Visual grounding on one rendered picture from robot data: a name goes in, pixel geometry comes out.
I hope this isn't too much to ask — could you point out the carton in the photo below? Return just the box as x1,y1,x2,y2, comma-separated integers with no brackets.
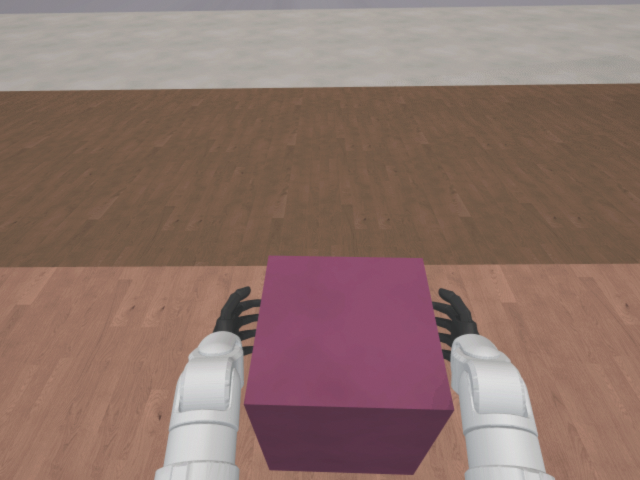
244,256,454,475

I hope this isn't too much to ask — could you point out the robot left hand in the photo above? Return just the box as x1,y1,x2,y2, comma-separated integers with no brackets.
213,286,261,356

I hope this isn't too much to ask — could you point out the robot left forearm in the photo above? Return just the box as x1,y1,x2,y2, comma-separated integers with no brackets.
154,331,244,480

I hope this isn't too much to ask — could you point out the robot right forearm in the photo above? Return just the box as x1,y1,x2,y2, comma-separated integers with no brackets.
450,334,555,480

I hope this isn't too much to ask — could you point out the robot right hand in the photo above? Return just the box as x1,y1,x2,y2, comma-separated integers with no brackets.
432,288,479,362

